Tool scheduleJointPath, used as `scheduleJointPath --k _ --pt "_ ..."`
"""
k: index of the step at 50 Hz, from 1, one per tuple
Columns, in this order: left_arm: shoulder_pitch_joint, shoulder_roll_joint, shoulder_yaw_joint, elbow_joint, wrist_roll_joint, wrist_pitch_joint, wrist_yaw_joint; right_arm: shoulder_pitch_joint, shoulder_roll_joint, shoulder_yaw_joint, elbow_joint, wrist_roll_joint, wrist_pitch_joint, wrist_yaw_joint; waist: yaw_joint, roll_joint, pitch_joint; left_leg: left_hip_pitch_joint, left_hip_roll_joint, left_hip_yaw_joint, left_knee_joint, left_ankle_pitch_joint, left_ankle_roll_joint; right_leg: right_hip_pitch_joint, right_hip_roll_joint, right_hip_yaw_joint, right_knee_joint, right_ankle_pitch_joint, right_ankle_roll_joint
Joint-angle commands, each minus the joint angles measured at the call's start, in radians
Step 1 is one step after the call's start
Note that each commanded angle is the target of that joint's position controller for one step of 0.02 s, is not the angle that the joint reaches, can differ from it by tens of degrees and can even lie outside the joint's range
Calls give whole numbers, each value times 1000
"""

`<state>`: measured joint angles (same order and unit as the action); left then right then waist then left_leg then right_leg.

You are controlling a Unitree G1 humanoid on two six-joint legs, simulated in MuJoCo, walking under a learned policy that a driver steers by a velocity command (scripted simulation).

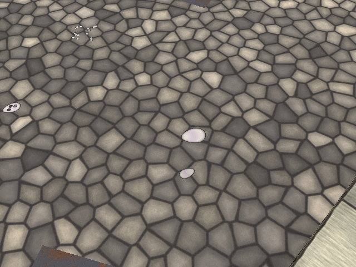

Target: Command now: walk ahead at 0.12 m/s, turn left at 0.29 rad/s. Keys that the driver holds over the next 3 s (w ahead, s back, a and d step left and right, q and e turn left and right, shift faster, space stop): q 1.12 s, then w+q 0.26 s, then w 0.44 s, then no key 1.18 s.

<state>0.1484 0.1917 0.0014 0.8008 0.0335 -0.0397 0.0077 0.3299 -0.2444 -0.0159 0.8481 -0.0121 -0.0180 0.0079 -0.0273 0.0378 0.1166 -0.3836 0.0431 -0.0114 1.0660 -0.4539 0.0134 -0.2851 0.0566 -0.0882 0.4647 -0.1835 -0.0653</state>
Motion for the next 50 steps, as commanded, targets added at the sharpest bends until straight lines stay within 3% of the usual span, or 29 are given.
scheduleJointPath --k 1,3,8,13,14,15,16,17,18,19,20,21,22,23,24,25,26,27,30,37,38,41,43,45,46,47,48,49,50 --pt "13 171 51 -22 -17 -39 31 -16 -104 -53 -91 -30 35 12 2 -124 -79 -132 4 6 -31 187 -10 80 -261 175 -259 157 -118" --pt "-25 162 56 -13 -22 -63 37 -46 -88 -58 -128 -27 54 20 -32 -133 -70 -125 4 -2 -142 395 -10 16 -245 125 -234 51 -102" --pt "6 136 53 -5 -9 -73 52 -102 -82 -68 -154 -15 52 55 -25 -80 -93 34 -24 5 -385 891 -4 -99 -232 33 -44 -224 -38" --pt "112 129 60 6 26 -47 76 -193 -109 -77 -168 -3 66 77 56 -50 42 -78 5 -1 -602 832 -22 6 -292 62 248 -297 -46" --pt "123 138 64 8 22 -39 80 -165 -106 -76 -151 -6 57 79 56 -46 46 -47 1 13 -673 810 -19 23 -288 52 328 -269 -49" --pt "121 137 65 14 9 -30 77 -83 -109 -80 -112 -24 46 79 23 -8 22 74 -19 57 -732 823 -2 -12 -271 13 455 -211 -47" --pt "124 124 63 21 -17 -22 64 53 -112 -87 -47 -48 34 72 -39 88 -46 280 -51 114 -787 906 37 -75 -195 -85 696 -195 -34" --pt "141 100 67 -5 -31 -15 41 211 -179 -111 13 -54 20 59 -87 331 -150 605 65 -12 -572 1494 136 -358 -2 -173 1181 -648 12" --pt "164 105 58 -41 -21 4 40 243 -236 -110 -21 -16 5 55 -59 224 -293 772 253 -288 -447 1733 272 -604 -13 10 1447 -622 20" --pt "163 129 53 -48 -14 20 39 174 -268 -122 -70 26 11 42 -46 73 -413 758 363 -387 -497 1656 373 -660 -58 55 1529 -572 29" --pt "131 132 51 -42 7 32 35 76 -228 -108 -112 25 23 20 -20 -66 -380 655 349 -376 -526 1443 391 -677 -91 82 1547 -499 37" --pt "115 108 34 -76 7 32 34 -20 -246 -112 -143 7 30 -20 4 0 -411 572 426 -531 -629 975 470 -728 -94 116 1523 -427 60" --pt "34 144 43 -83 28 43 46 -48 -179 -89 -140 0 31 -43 2 -83 -346 430 391 -543 -691 730 441 -697 -126 151 1457 -318 80" --pt "-15 158 49 -100 23 64 51 -60 -155 -75 -131 -2 31 -45 3 -70 -296 294 326 -499 -708 659 404 -621 -121 152 1392 -291 82" --pt "-19 141 45 -101 16 82 55 -63 -154 -71 -118 -9 29 -41 14 -66 -252 195 265 -440 -701 674 367 -571 -109 138 1345 -274 79" --pt "-13 150 48 -106 10 94 50 -53 -169 -72 -111 -3 19 -39 25 -66 -222 136 182 -362 -702 648 317 -524 -105 134 1202 -170 83" --pt "2 121 41 -99 10 101 48 -58 -171 -74 -103 -5 14 -39 24 -26 -224 115 147 -338 -680 729 303 -502 -82 112 1198 -158 84" --pt "19 99 35 -100 11 102 47 -52 -172 -75 -103 -8 11 -37 23 -6 -249 141 135 -336 -653 810 305 -511 -68 105 1211 -170 84" --pt "-34 71 24 -160 18 98 47 -2 -158 -72 -103 -9 8 -46 -6 11 -274 238 134 -391 -624 724 305 -609 -50 134 1132 -148 107" --pt "-99 75 19 -266 16 98 42 -6 -154 -83 -173 -25 21 -46 -26 82 -248 201 119 -509 -676 452 297 -588 -33 152 1058 -201 115" --pt "-73 83 24 -262 9 91 45 -10 -163 -89 -188 -30 21 -42 -34 130 -270 195 129 -502 -669 589 312 -552 -10 108 1164 -278 99" --pt "-107 83 15 -325 3 75 42 -32 -176 -97 -222 -31 24 -44 -34 103 -270 181 131 -520 -695 571 301 -498 -34 129 1115 -349 77" --pt "-76 77 3 -349 0 72 29 -93 -183 -102 -248 -30 34 -47 -6 122 -268 93 94 -489 -738 476 246 -330 -59 135 910 -373 59" --pt "89 76 1 -322 -17 71 12 -218 -180 -107 -287 -15 50 -39 78 182 -254 -183 16 -415 -783 320 167 52 -39 102 634 -435 28" --pt "296 138 21 -264 13 69 5 -323 -112 -98 -348 20 53 -32 206 -107 -142 -547 -138 -272 -557 99 64 230 -167 320 324 -560 -20" --pt "349 288 62 -235 7 61 13 -431 -42 -77 -441 -2 28 -14 239 -481 2 -826 -267 -189 -245 -176 1 210 -411 789 -7 -483 -68" --pt "287 283 54 -258 -1 36 52 -634 -75 -81 -486 -52 1 -21 302 -378 149 -922 -236 -237 -41 -201 -29 7 -430 984 -279 -441 -54" --pt "103 256 36 -279 38 24 75 -521 -58 -81 -467 -45 -4 -26 133 -273 130 -822 -220 -270 92 -121 -29 -139 -423 954 -252 -483 -79" --pt "-45 216 25 -287 53 15 79 -375 -70 -82 -425 -33 0 -25 1 -270 85 -696 -192 -238 165 11 -25 -237 -395 779 -134 -400 -95"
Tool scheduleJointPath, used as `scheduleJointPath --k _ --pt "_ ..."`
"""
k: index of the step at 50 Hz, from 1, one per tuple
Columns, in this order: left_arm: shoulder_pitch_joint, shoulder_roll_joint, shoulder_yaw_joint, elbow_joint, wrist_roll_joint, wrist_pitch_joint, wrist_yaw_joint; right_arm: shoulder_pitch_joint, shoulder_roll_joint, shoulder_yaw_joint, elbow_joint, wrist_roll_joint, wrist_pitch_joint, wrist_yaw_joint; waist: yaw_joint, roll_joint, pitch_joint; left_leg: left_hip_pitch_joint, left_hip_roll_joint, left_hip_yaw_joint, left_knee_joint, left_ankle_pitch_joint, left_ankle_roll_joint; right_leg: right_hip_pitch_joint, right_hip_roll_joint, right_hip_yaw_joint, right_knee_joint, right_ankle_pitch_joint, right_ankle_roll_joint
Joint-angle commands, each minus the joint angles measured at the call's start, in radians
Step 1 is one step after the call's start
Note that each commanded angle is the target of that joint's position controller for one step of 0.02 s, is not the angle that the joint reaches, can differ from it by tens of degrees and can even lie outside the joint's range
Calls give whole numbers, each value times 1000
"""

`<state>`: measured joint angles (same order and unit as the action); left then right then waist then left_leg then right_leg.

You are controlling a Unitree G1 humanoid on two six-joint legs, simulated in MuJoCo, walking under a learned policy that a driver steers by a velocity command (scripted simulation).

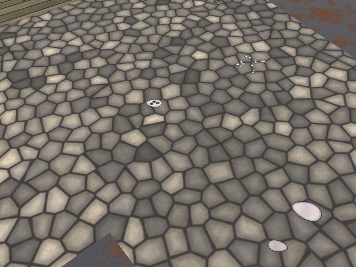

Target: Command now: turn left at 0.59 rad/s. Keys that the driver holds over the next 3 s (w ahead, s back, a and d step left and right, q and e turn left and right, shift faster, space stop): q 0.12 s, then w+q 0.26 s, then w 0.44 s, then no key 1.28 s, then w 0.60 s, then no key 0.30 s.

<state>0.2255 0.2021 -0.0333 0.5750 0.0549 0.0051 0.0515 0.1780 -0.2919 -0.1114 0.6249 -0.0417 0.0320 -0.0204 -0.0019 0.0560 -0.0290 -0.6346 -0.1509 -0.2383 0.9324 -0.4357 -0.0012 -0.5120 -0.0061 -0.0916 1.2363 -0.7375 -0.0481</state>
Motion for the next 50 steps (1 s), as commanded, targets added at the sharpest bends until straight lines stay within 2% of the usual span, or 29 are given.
scheduleJointPath --k 1,2,3,5,7,9,10,13,17,20,23,24,25,26,27,28,29,30,31,32,33,35,38,41,44,46,48,49,50 --pt "-196 159 51 -59 27 -36 25 -128 -82 -4 -144 -1 -30 5 -86 -223 176 -283 15 44 362 173 -15 -90 -278 564 -799 261 -118" --pt "-228 131 50 -62 16 -35 8 -31 -134 -26 -80 2 1 12 -130 -137 104 -136 16 105 424 304 -27 -126 -224 405 -736 291 -114" --pt "-230 122 52 -63 1 -35 -4 33 -142 -31 -47 3 30 19 -152 -120 34 -62 22 154 478 377 -33 -97 -199 325 -707 310 -96" --pt "-144 127 62 -34 -19 -38 -11 -6 -105 -8 -51 6 58 37 -98 -117 31 -125 39 183 481 410 -29 49 -185 249 -712 311 -67" --pt "21 160 81 16 -1 -38 -10 -130 -70 14 -87 8 56 54 0 -114 48 -256 52 197 379 393 -31 272 -196 230 -724 277 -48" --pt "157 200 103 52 26 -50 -11 -248 -69 18 -119 6 43 60 88 -138 48 -380 55 187 308 367 -45 467 -241 254 -753 207 -48" --pt "186 205 108 61 31 -56 -12 -285 -70 18 -127 6 41 59 109 -145 43 -399 59 181 260 358 -53 520 -254 257 -768 201 -54" --pt "217 204 116 76 23 -76 -22 -355 -84 18 -143 3 41 65 137 -158 67 -373 76 213 60 404 -76 573 -274 225 -809 191 -71" --pt "178 193 124 102 9 -104 -27 -371 -51 36 -127 29 41 125 128 -148 94 -101 133 253 -282 660 -64 479 -251 112 -808 227 -54" --pt "174 175 124 126 -7 -114 -17 -350 -42 42 -88 23 33 146 117 -117 124 62 169 254 -399 751 -16 404 -246 56 -764 249 -42" --pt "175 162 125 156 -13 -97 -17 -264 -47 41 -23 -5 16 121 78 -61 140 211 180 285 -491 664 29 373 -233 11 -612 388 -63" --pt "198 164 127 174 -28 -88 -21 -182 -58 35 22 -19 8 107 46 -24 105 337 159 307 -527 629 41 352 -202 -26 -486 486 -68" --pt "193 177 132 181 -42 -74 -24 -19 -66 24 92 -25 -5 91 -30 21 34 557 149 300 -608 676 72 274 -148 -78 -269 492 -64" --pt "169 181 140 189 -54 -66 -35 133 -109 2 161 -30 -15 78 -115 134 -5 787 200 214 -637 739 142 72 -24 -125 144 121 -48" --pt "232 111 125 165 -65 -60 -45 200 -169 -1 164 -18 -37 76 -54 145 -106 1036 338 134 -305 1055 153 -196 -28 1 344 -6 -64" --pt "295 119 111 164 -69 -65 -49 243 -150 10 142 20 -45 70 -72 100 -231 1126 468 23 -273 1129 217 -285 -70 121 345 85 -79" --pt "252 176 117 144 -42 -63 -45 199 -171 -2 134 34 -38 51 -82 124 -240 1084 525 -139 -439 642 310 -419 -68 96 358 231 -54" --pt "170 190 116 133 -9 -61 -42 134 -149 5 112 24 -36 23 -58 119 -162 949 548 -265 -600 191 335 -471 -91 87 325 331 -28" --pt "120 225 124 152 6 -58 -47 75 -75 30 106 25 -46 15 -39 21 -70 805 518 -263 -680 90 322 -432 -111 93 276 390 -11" --pt "101 208 120 150 0 -54 -64 30 -68 43 110 33 -66 10 11 -13 36 581 487 -206 -727 276 319 -306 -147 130 64 481 36" --pt "88 182 116 162 -2 -42 -74 44 -78 40 141 31 -82 10 33 -18 88 494 444 -148 -743 390 307 -222 -159 135 -35 483 62" --pt "90 149 107 189 -7 -35 -84 79 -82 38 178 21 -106 14 41 -13 81 470 369 -30 -743 582 284 -145 -152 113 -134 509 78" --pt "-7 100 94 173 -23 -42 -91 134 -56 45 216 36 -114 30 20 3 80 513 311 77 -734 717 249 -126 -134 92 -334 617 52" --pt "-128 73 86 151 -29 -41 -94 212 -49 49 249 38 -113 30 -22 2 86 581 310 99 -742 652 224 -119 -98 72 -478 705 29" --pt "-175 66 85 140 -27 -47 -93 245 -55 55 281 31 -106 23 -25 -7 102 595 321 124 -689 778 191 -29 -46 47 -581 715 -1" --pt "-116 80 91 165 -19 -57 -86 237 -74 52 295 25 -103 17 6 11 82 596 316 136 -610 888 156 99 -6 42 -632 679 -25" --pt "107 124 108 248 -6 -80 -70 238 -83 50 306 28 -103 12 100 -34 -19 542 236 190 -334 894 110 398 9 42 -748 818 -56" --pt "244 206 122 268 8 -93 -57 274 -53 58 281 36 -107 11 129 -146 -151 384 165 238 -59 504 79 639 -216 252 -699 1164 -99" --pt "267 294 140 275 -15 -86 -59 470 32 71 316 78 -96 4 60 -358 -337 200 17 233 290 -221 50 829 -481 581 -714 1524 -284"
Over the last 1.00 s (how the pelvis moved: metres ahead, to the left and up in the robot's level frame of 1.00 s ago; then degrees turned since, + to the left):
0.16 -0.10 -0.10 34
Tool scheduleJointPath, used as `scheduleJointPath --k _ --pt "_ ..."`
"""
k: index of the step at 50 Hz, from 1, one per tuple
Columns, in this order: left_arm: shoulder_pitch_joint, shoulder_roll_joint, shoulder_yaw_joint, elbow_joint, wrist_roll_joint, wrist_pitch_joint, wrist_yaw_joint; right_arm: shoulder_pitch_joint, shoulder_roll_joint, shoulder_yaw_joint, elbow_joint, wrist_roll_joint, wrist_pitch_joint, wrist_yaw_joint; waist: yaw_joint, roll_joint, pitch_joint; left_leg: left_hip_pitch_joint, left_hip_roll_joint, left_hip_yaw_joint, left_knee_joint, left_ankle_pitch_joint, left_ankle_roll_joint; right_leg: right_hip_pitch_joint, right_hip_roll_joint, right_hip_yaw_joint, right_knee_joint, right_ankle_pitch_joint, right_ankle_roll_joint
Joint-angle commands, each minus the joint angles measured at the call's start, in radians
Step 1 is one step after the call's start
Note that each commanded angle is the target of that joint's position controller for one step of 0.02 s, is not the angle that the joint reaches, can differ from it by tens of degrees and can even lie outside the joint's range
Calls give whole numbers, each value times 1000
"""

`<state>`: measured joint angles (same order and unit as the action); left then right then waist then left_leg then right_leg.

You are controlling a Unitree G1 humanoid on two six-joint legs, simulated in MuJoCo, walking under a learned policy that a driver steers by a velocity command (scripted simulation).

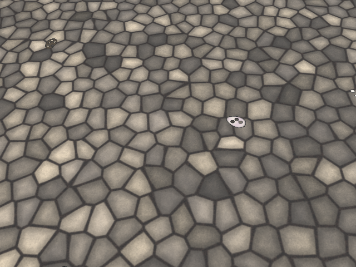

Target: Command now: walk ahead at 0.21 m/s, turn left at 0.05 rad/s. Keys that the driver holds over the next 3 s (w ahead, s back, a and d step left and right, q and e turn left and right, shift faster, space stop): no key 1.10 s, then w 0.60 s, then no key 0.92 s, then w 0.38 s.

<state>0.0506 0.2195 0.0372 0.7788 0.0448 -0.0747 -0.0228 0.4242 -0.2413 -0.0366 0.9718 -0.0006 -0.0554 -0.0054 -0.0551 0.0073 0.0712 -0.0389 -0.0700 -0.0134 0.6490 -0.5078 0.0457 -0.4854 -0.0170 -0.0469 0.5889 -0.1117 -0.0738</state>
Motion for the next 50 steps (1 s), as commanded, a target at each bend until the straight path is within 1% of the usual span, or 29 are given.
scheduleJointPath --k 1,2,3,4,5,6,7,8,10,12,14,15,17,18,19,20,21,22,23,24,25,26,28,30,38,50 --pt "403 226 64 64 -58 13 16 165 -109 -26 -13 -5 7 -17 125 -150 -415 -415 -36 -84 623 -94 6 691 -396 531 -130 757 -250" --pt "278 158 41 52 -56 16 21 79 -88 -24 -29 -15 15 -12 85 -110 -256 -448 4 -78 615 -30 1 546 -349 406 -175 602 -221" --pt "190 94 21 41 -47 19 24 26 -65 -18 -38 -23 21 -10 62 -81 -160 -447 42 -60 550 21 -5 430 -297 326 -222 539 -184" --pt "159 68 12 46 -45 19 29 8 -62 -19 -38 -30 33 -7 42 -100 -114 -416 65 -53 497 55 -15 351 -260 259 -254 555 -155" --pt "152 64 9 58 -42 19 33 36 -52 -16 -23 -40 50 -4 20 -112 -114 -339 66 -36 467 92 -24 278 -230 208 -270 578 -139" --pt "158 63 7 68 -36 15 33 54 -38 -13 -9 -37 61 -3 9 -100 -135 -282 60 -29 447 116 -27 239 -218 177 -277 599 -139" --pt "157 69 7 77 -33 10 31 62 -26 -10 -1 -33 69 -3 -3 -91 -146 -252 59 -21 410 127 -32 216 -210 153 -285 592 -142" --pt "153 77 6 83 -32 6 30 54 -22 -7 4 -32 76 -4 -10 -88 -152 -238 61 -16 362 134 -35 202 -204 138 -295 551 -144" --pt "152 80 3 102 -28 7 31 5 -15 -1 5 -33 87 -12 -3 -99 -135 -230 75 -4 232 143 -39 183 -189 128 -316 389 -139" --pt "175 88 3 120 -26 18 35 -49 -18 4 6 -32 96 -20 24 -111 -131 -214 81 6 140 156 -38 174 -188 152 -343 161 -134" --pt "193 100 7 138 -24 33 37 -84 -26 6 13 -29 98 -24 41 -111 -111 -203 81 13 85 164 -34 154 -192 189 -371 -68 -133" --pt "196 100 7 146 -24 41 39 -96 -24 8 17 -27 97 -26 45 -108 -93 -200 80 16 56 163 -31 142 -195 207 -378 -148 -131" --pt "188 92 4 157 -29 53 44 -92 -10 14 37 -26 90 -29 36 -84 -66 -158 76 27 -45 189 -20 118 -193 227 -369 -234 -119" --pt "178 85 1 160 -34 58 47 -75 4 20 52 -27 83 -32 23 -66 -56 -106 75 32 -140 241 -11 95 -183 224 -353 -258 -98" --pt "195 73 -2 171 -35 60 48 -73 2 24 59 -31 74 -35 24 -37 -40 -66 98 -5 -236 291 -2 75 -169 223 -342 -274 -62" --pt "211 56 -6 176 -34 59 46 -56 -24 22 66 -39 61 -40 36 4 -32 -51 170 -91 -299 301 11 70 -139 208 -300 -256 -26" --pt "262 29 -7 183 -47 60 40 -105 -56 18 72 -25 55 -39 98 117 7 -167 209 -162 -328 255 34 122 -50 125 -283 -200 -2" --pt "252 34 -8 205 -44 60 40 -124 -6 31 76 -15 46 -33 89 103 5 -258 211 -166 -368 207 28 248 -33 98 -251 -113 9" --pt "254 38 -6 215 -40 59 40 -130 3 35 81 -11 37 -31 92 89 -6 -286 195 -146 -378 207 11 315 -43 105 -240 -65 8" --pt "263 41 -6 227 -37 58 41 -135 -7 32 86 -8 35 -32 93 73 -19 -271 176 -124 -374 231 1 338 -52 113 -238 -44 6" --pt "259 51 -4 234 -34 57 41 -127 -10 31 93 -6 34 -35 88 61 -23 -246 163 -107 -362 262 -4 333 -61 121 -241 -40 1" --pt "259 46 -6 240 -32 56 42 -117 -7 31 102 -6 34 -37 83 45 -26 -218 157 -97 -351 286 -3 319 -68 128 -249 -39 -1" --pt "253 33 -12 254 -35 55 46 -100 6 32 115 -8 38 -37 73 11 -21 -184 156 -89 -338 310 2 293 -70 130 -262 -48 1" --pt "250 26 -15 268 -36 55 50 -91 13 33 126 -10 41 -37 67 -4 -16 -174 156 -86 -334 317 4 287 -70 129 -269 -50 5" --pt "268 13 -23 314 -36 58 59 -78 28 38 162 -10 44 -41 65 -9 -15 -158 155 -75 -332 345 3 306 -74 131 -266 -17 6" --pt "288 -5 -31 353 -35 62 64 -49 48 44 195 -11 49 -45 66 -2 2 -155 152 -69 -327 347 1 305 -76 137 -265 -16 5"
Over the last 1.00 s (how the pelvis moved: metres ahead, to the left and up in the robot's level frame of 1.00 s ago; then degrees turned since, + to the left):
0.37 0.08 -0.04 20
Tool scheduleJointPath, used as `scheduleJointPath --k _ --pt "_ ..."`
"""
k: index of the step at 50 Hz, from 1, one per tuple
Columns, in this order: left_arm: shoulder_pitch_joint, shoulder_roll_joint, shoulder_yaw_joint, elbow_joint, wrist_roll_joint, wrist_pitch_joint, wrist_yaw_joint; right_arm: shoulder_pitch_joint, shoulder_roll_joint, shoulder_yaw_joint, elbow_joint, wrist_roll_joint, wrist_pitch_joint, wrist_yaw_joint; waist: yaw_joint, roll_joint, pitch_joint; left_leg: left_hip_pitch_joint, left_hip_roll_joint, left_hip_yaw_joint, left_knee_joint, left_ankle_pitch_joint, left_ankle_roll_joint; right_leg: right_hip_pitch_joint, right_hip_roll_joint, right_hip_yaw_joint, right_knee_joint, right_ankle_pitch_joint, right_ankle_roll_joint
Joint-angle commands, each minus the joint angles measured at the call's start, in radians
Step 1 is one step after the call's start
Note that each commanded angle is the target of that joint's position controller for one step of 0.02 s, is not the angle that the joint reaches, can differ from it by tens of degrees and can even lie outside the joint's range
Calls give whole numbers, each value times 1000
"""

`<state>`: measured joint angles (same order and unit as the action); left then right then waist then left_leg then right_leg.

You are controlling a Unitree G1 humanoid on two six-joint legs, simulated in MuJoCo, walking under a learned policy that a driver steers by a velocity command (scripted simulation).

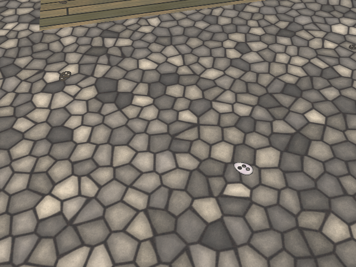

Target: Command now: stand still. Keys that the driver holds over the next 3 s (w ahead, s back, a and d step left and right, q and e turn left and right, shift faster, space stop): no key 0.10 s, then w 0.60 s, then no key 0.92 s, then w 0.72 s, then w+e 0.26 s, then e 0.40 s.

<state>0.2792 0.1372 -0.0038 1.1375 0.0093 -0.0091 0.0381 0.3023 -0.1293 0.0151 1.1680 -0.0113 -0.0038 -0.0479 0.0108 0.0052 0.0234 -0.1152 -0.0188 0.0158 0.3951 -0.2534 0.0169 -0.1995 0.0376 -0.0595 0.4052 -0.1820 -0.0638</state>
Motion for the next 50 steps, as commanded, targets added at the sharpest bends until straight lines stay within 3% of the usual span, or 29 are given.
scheduleJointPath --k 1,5,6,9,10,12,14,17,20,21,22,23,24,26,27,30,33,35,37,39,41,42,43,44,45,46,47,48,50 --pt "61 76 10 -4 0 -4 3 75 -63 -7 1 0 -2 -3 0 0 51 -79 100 -98 -73 92 30 19 -131 150 -82 53 -5" --pt "65 70 9 3 0 -3 4 84 -58 -6 7 0 -1 -3 0 -1 55 -80 100 -96 -72 88 29 18 -130 152 -84 48 -5" --pt "74 70 9 8 0 -2 4 98 -54 -6 11 -2 -1 -3 -1 -7 36 -74 89 -90 -73 21 31 24 -123 152 -94 -40 -7" --pt "96 126 36 2 2 14 -1 104 -70 -18 -7 -15 5 4 6 -49 85 -173 22 -43 31 -302 65 -34 -122 205 -108 -489 -61" --pt "127 134 43 3 3 17 -3 85 -64 -19 -25 -22 5 9 22 -68 126 -252 10 -31 84 -348 72 -37 -161 269 -141 -601 -91" --pt "195 150 58 17 8 18 -6 54 -26 -13 -55 -34 -6 21 42 -132 139 -333 -6 48 242 -241 67 2 -294 453 -242 -706 -164" --pt "182 155 67 7 15 8 -9 24 -46 -21 -82 -34 -23 33 34 -104 120 -316 26 29 351 -200 67 -41 -348 512 -293 -622 -195" --pt "92 164 74 -28 7 -10 -14 54 -37 -28 -92 -20 -41 47 -20 -87 88 -212 27 32 293 -200 72 -110 -298 388 -280 -497 -158" --pt "12 149 77 -57 -6 -10 -17 222 -12 -33 -31 -10 -51 37 -100 -59 103 108 -39 92 21 -70 74 -317 -177 222 -131 -493 -108" --pt "-20 117 70 -80 -3 -18 -21 291 -48 -42 -17 -19 -57 28 -122 29 101 221 44 -32 -61 -158 88 -433 -123 150 30 -459 -82" --pt "-42 33 47 -115 -7 -29 -31 386 -133 -59 -12 -24 -64 17 -142 252 47 301 301 -431 -264 -461 142 -551 -3 -8 364 -389 -35" --pt "-66 87 59 -138 27 -33 -38 388 -189 -77 -5 -21 -53 16 -128 229 137 197 411 -607 -332 -604 211 -642 -14 -1 509 -347 -39" --pt "-87 117 65 -145 40 -38 -50 303 -158 -72 -33 -20 -52 17 -78 115 189 114 393 -577 -328 -575 219 -640 -67 48 584 -251 -38" --pt "-60 97 64 -128 25 -50 -68 213 -130 -64 -72 -12 -72 25 -24 59 166 97 304 -408 -336 -330 176 -595 -96 60 596 -115 -19" --pt "-59 102 67 -122 26 -50 -75 208 -112 -59 -76 -9 -83 24 -15 49 146 108 274 -333 -332 -203 162 -576 -101 48 591 -68 -6" --pt "-112 89 68 -142 25 -40 -77 270 -88 -49 -56 -9 -99 24 -20 65 115 143 221 -198 -292 93 154 -585 -93 11 581 12 18" --pt "-252 72 57 -205 20 -36 -74 296 -85 -40 -52 -10 -103 24 -40 81 133 116 199 -128 -271 321 163 -569 -81 -27 457 61 35" --pt "-334 61 47 -240 13 -35 -75 308 -95 -40 -51 -12 -106 23 -58 100 138 96 189 -92 -265 417 163 -499 -63 -56 337 93 30" --pt "-350 56 40 -252 7 -39 -69 305 -101 -38 -45 -12 -108 20 -54 107 144 84 183 -50 -214 624 149 -396 -34 -87 235 102 7" --pt "-268 79 45 -233 6 -48 -54 291 -123 -40 -40 -12 -112 19 -19 120 92 101 187 -31 -97 902 126 -245 10 -99 197 106 -28" --pt "-15 124 64 -149 6 -68 -36 253 -155 -49 -41 -2 -112 15 89 115 -27 113 163 -14 166 977 87 4 42 -80 86 206 -65" --pt "106 166 78 -110 26 -82 -29 251 -151 -48 -46 12 -114 16 132 99 -97 7 128 -4 346 780 69 202 -33 -25 53 345 -81" --pt "222 259 96 -93 51 -90 -29 313 -82 -37 -67 23 -109 14 117 -67 -245 -188 40 43 675 117 48 461 -326 231 172 825 -140" --pt "225 287 105 -95 14 -77 -38 458 -49 -42 -38 72 -92 12 74 -204 -446 -335 -81 -27 998 -393 30 601 -519 550 108 1036 -333" --pt "94 244 99 -135 -17 -61 -40 388 -104 -57 -42 30 -78 12 39 -56 -364 -335 -18 -89 1013 -274 33 409 -457 491 17 797 -316" --pt "-26 163 74 -152 -16 -61 -36 261 -86 -56 -77 0 -73 17 21 -54 -186 -373 12 -68 965 -214 27 236 -404 386 -45 637 -282" --pt "-55 110 58 -147 -7 -64 -31 209 -75 -59 -89 -18 -69 20 0 -25 -87 -360 40 -63 901 -175 25 110 -358 307 -93 614 -244" --pt "-49 84 48 -137 -7 -69 -22 186 -73 -64 -95 -32 -55 24 -16 -27 -48 -319 62 -67 834 -155 22 24 -320 233 -118 628 -217" --pt "-27 60 32 -114 6 -78 -17 230 -26 -55 -75 -30 -26 29 -56 -26 -52 -187 56 -49 724 -132 16 -86 -275 142 -128 694 -183"
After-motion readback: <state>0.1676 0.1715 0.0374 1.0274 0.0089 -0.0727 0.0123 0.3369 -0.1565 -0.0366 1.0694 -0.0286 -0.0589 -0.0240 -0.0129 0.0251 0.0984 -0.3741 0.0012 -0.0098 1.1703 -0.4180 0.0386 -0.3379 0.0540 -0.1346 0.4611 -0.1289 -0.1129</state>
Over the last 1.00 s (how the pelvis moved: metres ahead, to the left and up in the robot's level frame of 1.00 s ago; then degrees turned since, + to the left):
0.09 -0.01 0.02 0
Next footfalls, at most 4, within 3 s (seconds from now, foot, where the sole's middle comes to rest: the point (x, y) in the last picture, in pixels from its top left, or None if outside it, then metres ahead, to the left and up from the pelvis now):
0.84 right None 0.41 -0.05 -0.78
1.24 left None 0.40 0.14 -0.78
1.96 right None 0.49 -0.06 -0.78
2.42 left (172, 195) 0.84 0.08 -0.78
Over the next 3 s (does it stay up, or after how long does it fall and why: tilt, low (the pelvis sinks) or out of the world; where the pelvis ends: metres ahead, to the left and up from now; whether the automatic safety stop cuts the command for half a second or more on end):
stays up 0.92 -0.03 -0.02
